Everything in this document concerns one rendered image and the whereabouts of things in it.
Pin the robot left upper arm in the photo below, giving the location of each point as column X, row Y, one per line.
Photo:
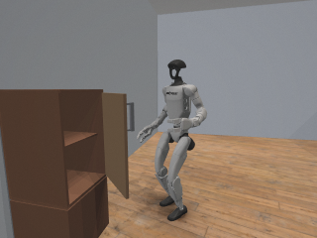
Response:
column 192, row 91

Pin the right robot thigh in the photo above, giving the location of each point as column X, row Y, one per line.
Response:
column 161, row 153

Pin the cupboard door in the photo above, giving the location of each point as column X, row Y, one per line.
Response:
column 115, row 133

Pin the right robot forearm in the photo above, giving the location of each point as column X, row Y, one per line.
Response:
column 159, row 120

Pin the robot right hand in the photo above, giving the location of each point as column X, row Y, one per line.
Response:
column 147, row 130

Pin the robot left hand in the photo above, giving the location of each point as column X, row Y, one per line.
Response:
column 184, row 123

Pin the left robot forearm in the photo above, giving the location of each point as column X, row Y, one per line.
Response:
column 200, row 117

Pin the robot right upper arm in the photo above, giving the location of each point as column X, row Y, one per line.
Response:
column 164, row 95

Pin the right robot foot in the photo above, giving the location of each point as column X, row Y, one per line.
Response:
column 166, row 202

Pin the handle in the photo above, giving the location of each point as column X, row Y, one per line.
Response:
column 132, row 116

